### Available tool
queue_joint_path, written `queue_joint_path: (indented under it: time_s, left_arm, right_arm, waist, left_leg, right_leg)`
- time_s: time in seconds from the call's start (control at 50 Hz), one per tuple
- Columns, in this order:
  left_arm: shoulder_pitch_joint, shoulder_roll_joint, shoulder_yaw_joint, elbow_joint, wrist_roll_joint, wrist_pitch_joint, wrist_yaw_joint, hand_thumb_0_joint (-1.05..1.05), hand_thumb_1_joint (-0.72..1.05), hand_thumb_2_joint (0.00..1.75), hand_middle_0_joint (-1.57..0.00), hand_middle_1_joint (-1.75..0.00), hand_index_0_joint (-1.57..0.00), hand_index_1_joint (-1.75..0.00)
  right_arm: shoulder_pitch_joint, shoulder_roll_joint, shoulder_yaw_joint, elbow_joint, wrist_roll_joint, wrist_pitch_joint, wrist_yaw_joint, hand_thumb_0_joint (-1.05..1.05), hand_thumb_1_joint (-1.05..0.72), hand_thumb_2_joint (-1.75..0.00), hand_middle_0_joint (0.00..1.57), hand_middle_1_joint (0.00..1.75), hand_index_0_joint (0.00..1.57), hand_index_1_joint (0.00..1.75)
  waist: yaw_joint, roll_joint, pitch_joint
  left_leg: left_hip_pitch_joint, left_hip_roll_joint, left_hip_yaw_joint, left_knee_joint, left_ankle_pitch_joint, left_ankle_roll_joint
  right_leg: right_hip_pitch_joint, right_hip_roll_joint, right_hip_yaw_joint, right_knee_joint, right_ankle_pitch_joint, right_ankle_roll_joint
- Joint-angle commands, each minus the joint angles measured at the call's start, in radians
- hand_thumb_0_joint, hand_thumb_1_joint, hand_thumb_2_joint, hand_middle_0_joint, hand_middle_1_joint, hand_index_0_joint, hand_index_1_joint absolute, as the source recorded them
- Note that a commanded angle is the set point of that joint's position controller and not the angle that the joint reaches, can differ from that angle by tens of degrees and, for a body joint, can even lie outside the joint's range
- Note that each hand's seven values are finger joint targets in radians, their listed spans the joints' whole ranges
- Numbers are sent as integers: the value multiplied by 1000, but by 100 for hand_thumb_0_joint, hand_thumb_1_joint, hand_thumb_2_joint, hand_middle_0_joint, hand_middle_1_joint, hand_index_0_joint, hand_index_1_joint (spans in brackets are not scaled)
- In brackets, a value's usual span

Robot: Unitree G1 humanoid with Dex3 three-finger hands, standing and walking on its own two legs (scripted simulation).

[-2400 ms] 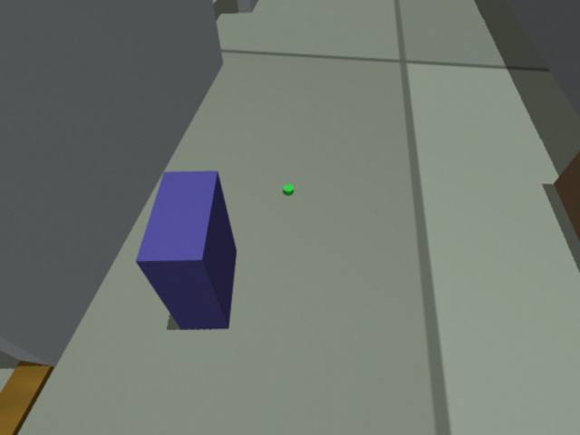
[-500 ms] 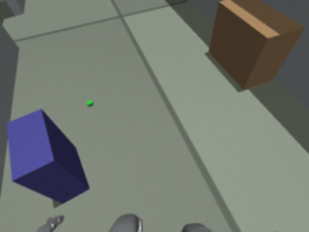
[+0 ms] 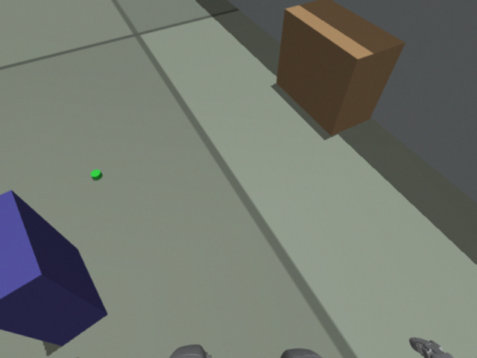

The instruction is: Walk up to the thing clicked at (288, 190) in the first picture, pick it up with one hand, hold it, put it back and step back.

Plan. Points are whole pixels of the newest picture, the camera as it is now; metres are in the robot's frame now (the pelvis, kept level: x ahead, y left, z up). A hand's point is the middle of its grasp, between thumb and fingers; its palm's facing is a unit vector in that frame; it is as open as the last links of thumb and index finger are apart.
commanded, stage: walk up
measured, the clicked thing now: (96, 174) +1.02 +0.76 -0.74
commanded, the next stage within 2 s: stand in 0.64 s
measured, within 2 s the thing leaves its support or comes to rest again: neither
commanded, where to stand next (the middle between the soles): +0.08 +0.02 m, yaw -3 degrees
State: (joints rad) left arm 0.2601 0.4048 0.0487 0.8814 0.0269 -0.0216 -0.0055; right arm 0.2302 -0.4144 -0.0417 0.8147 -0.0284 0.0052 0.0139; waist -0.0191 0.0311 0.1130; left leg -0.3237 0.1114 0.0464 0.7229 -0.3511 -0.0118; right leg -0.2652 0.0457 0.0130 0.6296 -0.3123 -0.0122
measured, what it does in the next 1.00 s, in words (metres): stands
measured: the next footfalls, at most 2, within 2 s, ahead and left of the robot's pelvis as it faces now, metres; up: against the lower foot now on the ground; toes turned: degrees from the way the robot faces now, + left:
none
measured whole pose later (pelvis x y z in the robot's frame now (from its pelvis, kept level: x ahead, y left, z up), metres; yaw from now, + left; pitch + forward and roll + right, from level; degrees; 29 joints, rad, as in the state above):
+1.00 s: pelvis +0.01 +0.02 +0.03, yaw -3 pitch -2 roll +0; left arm 0.10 0.35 0.00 1.15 0.01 -0.02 -0.01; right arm 0.09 -0.35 -0.02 1.14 -0.01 -0.01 0.01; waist -0.01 0.00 0.06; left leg -0.13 0.02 0.03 0.33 -0.16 -0.01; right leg -0.13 0.00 0.09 0.34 -0.17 0.03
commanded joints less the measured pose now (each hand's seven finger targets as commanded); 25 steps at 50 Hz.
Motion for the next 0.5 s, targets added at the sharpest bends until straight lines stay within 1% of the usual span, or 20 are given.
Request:
queue_joint_path:
  time_s: [0.0, 0.02, 0.04, 0.06, 0.1, 0.12, 0.14, 0.16, 0.18, 0.2, 0.22, 0.26, 0.28, 0.3, 0.32, 0.36, 0.38, 0.4, 0.44, 0.48]
  left_arm:
    - [-1, 302, 64, -67, 3, -47, 25, 0, 90, 90, -20, -30, -20, -30]
    - [-4, 260, 55, -62, -7, -51, 26, 0, 90, 90, -20, -30, -20, -30]
    - [-34, 247, 49, -56, -8, -52, 29, 0, 90, 90, -20, -30, -20, -30]
    - [-39, 243, 48, -55, -4, -54, 30, 0, 90, 90, -20, -30, -20, -30]
    - [-53, 231, 39, -47, -8, -50, 27, 0, 90, 90, -20, -30, -20, -30]
    - [-71, 227, 34, -45, -13, -45, 25, 0, 90, 90, -20, -30, -20, -30]
    - [-88, 212, 29, -43, -20, -41, 25, 0, 90, 90, -20, -30, -20, -30]
    - [-96, 184, 19, -47, -26, -38, 25, 0, 90, 90, -20, -30, -20, -30]
    - [-78, 158, 13, -34, -34, -34, 23, 0, 90, 90, -20, -30, -20, -30]
    - [-65, 171, 17, 3, -37, -30, 25, 0, 90, 90, -20, -30, -20, -30]
    - [-66, 172, 13, 15, -28, -32, 26, 0, 90, 90, -20, -30, -20, -30]
    - [-93, 189, 15, 41, -23, -40, 23, 0, 90, 90, -20, -30, -20, -30]
    - [-118, 201, 16, 44, -24, -43, 22, 0, 90, 90, -20, -30, -20, -30]
    - [-132, 200, 13, 53, -27, -43, 22, 0, 90, 90, -20, -30, -20, -30]
    - [-145, 193, 9, 60, -30, -41, 22, 0, 90, 90, -20, -30, -20, -30]
    - [-149, 180, 5, 83, -29, -39, 23, 0, 90, 90, -20, -30, -20, -30]
    - [-154, 178, 4, 95, -29, -37, 23, 0, 90, 90, -20, -30, -20, -30]
    - [-174, 177, 4, 100, -27, -36, 22, 0, 90, 90, -20, -30, -20, -30]
    - [-183, 172, 1, 114, -29, -34, 21, 0, 90, 90, -20, -30, -20, -30]
    - [-203, 167, -2, 126, -30, -30, 20, 0, 90, 90, -20, -30, -20, -30]
  right_arm:
    - [-61, -171, -47, -65, 16, -1, -18, 0, -90, -90, 20, 30, 20, 30]
    - [-56, -170, -45, -50, 22, -5, -17, 0, -90, -90, 20, 30, 20, 30]
    - [-48, -163, -42, -33, 26, -9, -16, 0, -90, -90, 20, 30, 20, 30]
    - [-39, -157, -38, -17, 30, -16, -16, 0, -90, -90, 20, 30, 20, 30]
    - [-16, -151, -37, 16, 24, -24, -15, 0, -90, -90, 20, 30, 20, 30]
    - [-2, -143, -35, 30, 24, -28, -14, 0, -90, -90, 20, 30, 20, 30]
    - [5, -143, -39, 45, 19, -32, -13, 0, -90, -90, 20, 30, 20, 30]
    - [3, -168, -48, 51, 13, -37, -17, 0, -90, -90, 20, 30, 20, 30]
    - [-40, -204, -51, 47, 13, -44, -16, 0, -90, -90, 20, 30, 20, 30]
    - [-89, -217, -47, 55, 23, -43, -10, 0, -90, -90, 20, 30, 20, 30]
    - [-107, -202, -40, 62, 22, -41, -7, 0, -90, -90, 20, 30, 20, 30]
    - [-135, -173, -25, 82, 27, -36, -6, 0, -90, -90, 20, 30, 20, 30]
    - [-119, -166, -20, 97, 28, -35, -6, 0, -90, -90, 20, 30, 20, 30]
    - [-113, -161, -16, 115, 28, -35, -6, 0, -90, -90, 20, 30, 20, 30]
    - [-111, -162, -15, 130, 27, -35, -6, 0, -90, -90, 20, 30, 20, 30]
    - [-137, -165, -15, 144, 28, -38, -5, 0, -90, -90, 20, 30, 20, 30]
    - [-143, -163, -14, 151, 29, -38, -5, 0, -90, -90, 20, 30, 20, 30]
    - [-142, -161, -15, 160, 28, -37, -5, 0, -90, -90, 20, 30, 20, 30]
    - [-151, -159, -13, 178, 27, -37, -6, 0, -90, -90, 20, 30, 20, 30]
    - [-162, -157, -12, 191, 24, -35, -6, 0, -90, -90, 20, 30, 20, 30]
  waist:
    - [32, -138, -62]
    - [26, -107, -70]
    - [14, -116, -69]
    - [11, -168, -92]
    - [3, -190, -124]
    - [-9, -192, -137]
    - [-16, -170, -147]
    - [-19, -128, -164]
    - [8, -44, -175]
    - [33, -10, -155]
    - [37, -17, -151]
    - [30, -45, -123]
    - [15, -48, -109]
    - [12, -37, -106]
    - [9, -32, -110]
    - [20, -31, -131]
    - [21, -44, -134]
    - [14, -54, -127]
    - [17, -49, -128]
    - [15, -35, -110]
  left_leg:
    - [-89, -38, -102, 182, -244, 24]
    - [-103, -34, -118, 155, -250, 31]
    - [-102, -27, -114, 130, -207, 38]
    - [-79, -32, -90, 65, -156, 41]
    - [37, -62, -51, -46, -80, 42]
    - [109, -74, -35, -139, 7, 42]
    - [179, -61, -50, -199, 145, 43]
    - [236, -7, -121, -237, 254, 67]
    - [211, 71, -226, -288, 230, 105]
    - [115, 104, -245, -288, 170, 141]
    - [92, 97, -222, -288, 152, 130]
    - [92, 11, -122, -251, 141, 79]
    - [101, -11, -96, -252, 137, 61]
    - [125, -11, -93, -266, 140, 55]
    - [144, -3, -100, -289, 152, 58]
    - [164, 18, -112, -311, 188, 68]
    - [173, 18, -108, -311, 197, 68]
    - [165, 16, -102, -322, 186, 66]
    - [180, 14, -94, -339, 185, 60]
    - [174, 20, -99, -373, 149, 55]
  right_leg:
    - [-18, -374, 559, -262, 107, -261]
    - [29, -339, 480, -233, 212, -246]
    - [48, -303, 412, -216, 261, -213]
    - [69, -279, 371, -198, 336, -190]
    - [34, -224, 277, -146, 449, -151]
    - [7, -199, 240, -113, 476, -133]
    - [-34, -186, 220, -97, 451, -108]
    - [-82, -166, 208, -77, 377, -74]
    - [-73, -102, 161, -63, 222, -35]
    - [14, -64, 123, -54, 69, -29]
    - [58, -74, 134, -94, 63, -34]
    - [62, -117, 192, -168, 168, -52]
    - [47, -137, 214, -178, 210, -57]
    - [35, -146, 219, -183, 229, -60]
    - [30, -140, 208, -186, 230, -54]
    - [61, -119, 176, -192, 246, -42]
    - [65, -119, 178, -202, 248, -39]
    - [72, -119, 177, -214, 245, -38]
    - [77, -124, 181, -230, 253, -36]
    - [73, -118, 180, -248, 218, -31]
